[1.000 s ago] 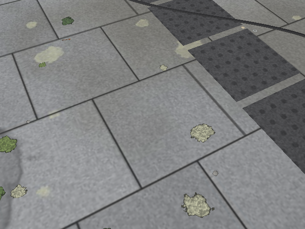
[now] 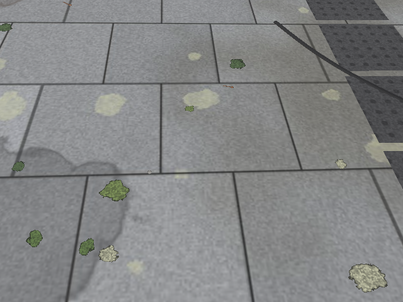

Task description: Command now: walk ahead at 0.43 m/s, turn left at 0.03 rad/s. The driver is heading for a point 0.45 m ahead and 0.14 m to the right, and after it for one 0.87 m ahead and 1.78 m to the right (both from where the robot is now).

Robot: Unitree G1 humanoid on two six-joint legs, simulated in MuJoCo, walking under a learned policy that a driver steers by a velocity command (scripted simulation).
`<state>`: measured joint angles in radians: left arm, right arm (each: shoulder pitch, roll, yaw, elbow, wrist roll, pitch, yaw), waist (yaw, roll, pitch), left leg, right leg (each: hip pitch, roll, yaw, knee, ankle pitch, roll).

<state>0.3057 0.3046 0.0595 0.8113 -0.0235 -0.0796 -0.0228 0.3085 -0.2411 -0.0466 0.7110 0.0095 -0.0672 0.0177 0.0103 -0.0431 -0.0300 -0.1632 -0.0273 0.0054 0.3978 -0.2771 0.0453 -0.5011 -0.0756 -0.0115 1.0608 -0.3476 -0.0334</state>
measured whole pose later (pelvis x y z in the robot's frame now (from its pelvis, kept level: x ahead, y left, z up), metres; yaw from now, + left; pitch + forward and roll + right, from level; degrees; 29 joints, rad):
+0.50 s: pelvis +0.20 -0.05 -0.02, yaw -13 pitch +2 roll +0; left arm 0.14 0.31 0.06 0.64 0.01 -0.03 -0.03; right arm 0.19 -0.31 -0.03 0.66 -0.01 -0.03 -0.03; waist 0.00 0.02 0.08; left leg -0.55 0.03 -0.07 1.23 -0.45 -0.05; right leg -0.46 0.11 0.02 0.48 -0.07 -0.10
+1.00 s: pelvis +0.27 -0.01 +0.00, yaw -31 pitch +2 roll -1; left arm 0.19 0.35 0.10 0.64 -0.02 0.07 0.01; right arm 0.18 -0.26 -0.05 0.64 -0.02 0.00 -0.04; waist -0.01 -0.04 0.03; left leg -0.28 0.05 0.03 0.47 -0.22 0.00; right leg -0.56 0.04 0.06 1.12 -0.39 0.09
